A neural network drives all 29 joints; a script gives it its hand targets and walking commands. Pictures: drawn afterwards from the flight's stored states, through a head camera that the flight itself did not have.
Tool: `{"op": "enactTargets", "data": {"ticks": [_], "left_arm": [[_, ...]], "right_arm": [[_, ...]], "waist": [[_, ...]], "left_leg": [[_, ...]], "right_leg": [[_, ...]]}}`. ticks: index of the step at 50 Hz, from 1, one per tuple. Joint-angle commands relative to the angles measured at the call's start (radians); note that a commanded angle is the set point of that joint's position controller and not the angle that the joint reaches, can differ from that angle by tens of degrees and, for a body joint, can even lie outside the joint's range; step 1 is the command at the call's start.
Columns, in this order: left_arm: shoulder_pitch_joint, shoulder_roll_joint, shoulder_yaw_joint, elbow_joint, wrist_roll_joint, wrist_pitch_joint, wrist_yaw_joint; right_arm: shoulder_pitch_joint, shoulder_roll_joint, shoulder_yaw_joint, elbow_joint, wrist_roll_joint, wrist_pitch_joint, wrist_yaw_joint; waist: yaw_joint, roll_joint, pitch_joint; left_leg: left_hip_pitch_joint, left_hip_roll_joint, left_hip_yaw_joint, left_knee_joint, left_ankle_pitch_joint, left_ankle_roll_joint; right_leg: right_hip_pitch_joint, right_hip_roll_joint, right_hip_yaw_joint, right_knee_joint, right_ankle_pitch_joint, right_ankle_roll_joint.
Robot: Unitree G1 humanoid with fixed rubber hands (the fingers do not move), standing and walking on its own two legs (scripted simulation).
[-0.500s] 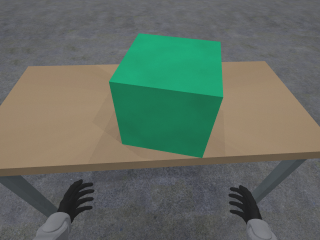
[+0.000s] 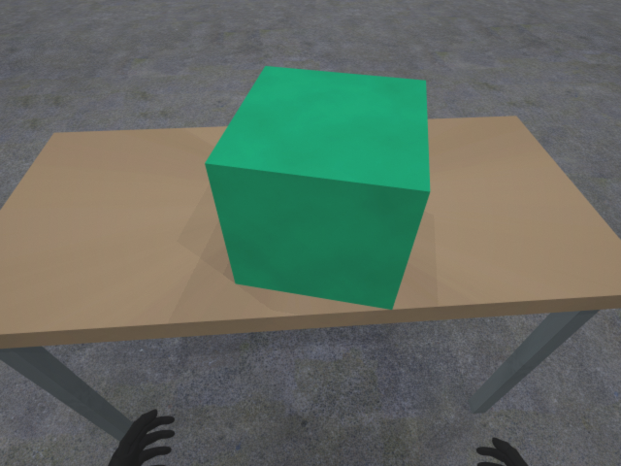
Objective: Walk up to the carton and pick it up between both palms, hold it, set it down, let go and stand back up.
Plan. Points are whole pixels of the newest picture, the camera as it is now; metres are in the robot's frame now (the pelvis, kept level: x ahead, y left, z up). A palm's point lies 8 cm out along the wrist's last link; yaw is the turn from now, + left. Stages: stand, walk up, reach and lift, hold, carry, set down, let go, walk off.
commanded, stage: stand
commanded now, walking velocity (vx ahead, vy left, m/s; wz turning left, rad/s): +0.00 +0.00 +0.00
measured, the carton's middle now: (327, 185) +0.51 -0.04 +0.08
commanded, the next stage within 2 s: none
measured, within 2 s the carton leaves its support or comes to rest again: neither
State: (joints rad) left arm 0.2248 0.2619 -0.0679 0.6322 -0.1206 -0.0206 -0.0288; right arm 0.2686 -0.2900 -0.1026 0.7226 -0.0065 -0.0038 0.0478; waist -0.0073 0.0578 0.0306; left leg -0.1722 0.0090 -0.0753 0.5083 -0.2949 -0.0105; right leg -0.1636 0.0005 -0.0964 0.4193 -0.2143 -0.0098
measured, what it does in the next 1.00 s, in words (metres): stands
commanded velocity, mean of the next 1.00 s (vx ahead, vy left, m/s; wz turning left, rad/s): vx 0.00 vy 0.00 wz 0.00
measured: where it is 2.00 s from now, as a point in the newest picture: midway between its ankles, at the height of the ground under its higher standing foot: outside the picture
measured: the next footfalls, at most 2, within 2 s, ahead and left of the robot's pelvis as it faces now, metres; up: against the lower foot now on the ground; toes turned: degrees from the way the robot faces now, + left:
none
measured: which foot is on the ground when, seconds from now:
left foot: down 0.00-1.00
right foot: down 0.00-1.00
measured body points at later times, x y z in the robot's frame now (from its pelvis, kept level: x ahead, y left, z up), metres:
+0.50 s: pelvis +0.00 +0.00 +0.00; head -0.02 -0.01 +0.45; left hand +0.12 +0.25 -0.11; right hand +0.09 -0.28 -0.12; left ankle -0.01 +0.12 -0.74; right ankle +0.01 -0.12 -0.74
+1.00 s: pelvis -0.01 +0.00 +0.00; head -0.04 -0.02 +0.45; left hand +0.09 +0.25 -0.11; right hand +0.05 -0.28 -0.13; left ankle -0.01 +0.12 -0.74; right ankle +0.01 -0.12 -0.74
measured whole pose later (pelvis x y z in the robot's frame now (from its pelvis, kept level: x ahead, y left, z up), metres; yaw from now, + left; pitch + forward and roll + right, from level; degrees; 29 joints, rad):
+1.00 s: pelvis -0.01 +0.00 +0.00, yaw +0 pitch -3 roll -1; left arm 0.25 0.26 -0.07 0.84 -0.12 -0.02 0.00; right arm 0.29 -0.28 -0.10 0.87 -0.01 0.00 0.02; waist -0.01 0.06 0.00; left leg -0.17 0.01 -0.08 0.51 -0.28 -0.01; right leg -0.17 0.00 -0.10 0.42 -0.20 -0.01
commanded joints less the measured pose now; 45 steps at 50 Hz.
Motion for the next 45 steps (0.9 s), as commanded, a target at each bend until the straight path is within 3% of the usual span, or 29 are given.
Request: {"op": "enactTargets", "data": {"ticks": [1,2,9,17,19,21,28,34,40,45], "left_arm": [[0.020,0.242,0.105,-0.026,0.165,-0.061,0.010],[0.029,0.236,0.099,-0.015,0.162,-0.058,0.012],[0.044,0.225,0.096,0.052,0.157,-0.050,0.020],[0.047,0.225,0.097,0.097,0.152,-0.045,0.028],[0.042,0.223,0.098,0.101,0.152,-0.048,0.029],[0.048,0.217,0.096,0.113,0.151,-0.047,0.030],[0.040,0.212,0.099,0.134,0.153,-0.045,0.033],[0.045,0.205,0.097,0.154,0.149,-0.042,0.035],[0.036,0.203,0.101,0.174,0.148,-0.040,0.036],[0.036,0.205,0.098,0.184,0.143,-0.039,0.036]], "right_arm": [[-0.062,-0.186,0.024,-0.024,-0.032,-0.064,-0.008],[-0.065,-0.190,0.024,-0.021,-0.034,-0.066,-0.011],[-0.005,-0.208,0.025,0.034,-0.025,-0.064,-0.019],[-0.012,-0.212,0.021,0.064,-0.030,-0.059,-0.023],[-0.011,-0.209,0.021,0.077,-0.033,-0.058,-0.026],[-0.017,-0.204,0.021,0.080,-0.034,-0.059,-0.028],[-0.015,-0.192,0.022,0.099,-0.035,-0.059,-0.030],[-0.012,-0.193,0.022,0.113,-0.030,-0.059,-0.033],[-0.007,-0.191,0.025,0.130,-0.029,-0.060,-0.034],[-0.001,-0.196,0.022,0.138,-0.027,-0.061,-0.035]], "waist": [[0.006,-0.024,-0.123],[0.010,-0.002,-0.130],[0.006,-0.010,-0.132],[0.010,-0.019,-0.100],[0.013,-0.044,-0.092],[0.012,-0.018,-0.088],[0.017,-0.041,-0.068],[0.014,-0.017,-0.075],[0.018,-0.048,-0.060],[0.013,-0.034,-0.056]], "left_leg": [[0.012,0.098,-0.059,-0.155,0.188,0.050],[0.015,0.100,-0.051,-0.150,0.210,0.051],[0.045,0.109,-0.060,-0.126,0.303,0.043],[0.029,0.110,-0.060,-0.136,0.290,0.046],[0.030,0.116,-0.065,-0.137,0.292,0.050],[0.033,0.117,-0.062,-0.139,0.292,0.049],[0.031,0.125,-0.066,-0.152,0.261,0.044],[0.033,0.125,-0.060,-0.149,0.281,0.044],[0.025,0.131,-0.066,-0.162,0.250,0.045],[0.022,0.129,-0.068,-0.159,0.240,0.045]], "right_leg": [[0.027,-0.113,0.173,0.011,0.099,-0.029],[0.028,-0.114,0.165,0.014,0.110,-0.027],[0.030,-0.119,0.156,0.008,0.156,-0.027],[0.024,-0.124,0.155,-0.001,0.138,-0.026],[0.014,-0.126,0.153,0.001,0.143,-0.026],[0.012,-0.128,0.158,-0.006,0.135,-0.028],[-0.003,-0.132,0.161,-0.009,0.106,-0.033],[0.008,-0.137,0.163,-0.019,0.116,-0.032],[0.004,-0.139,0.160,-0.024,0.095,-0.036],[0.002,-0.137,0.160,-0.029,0.080,-0.036]]}}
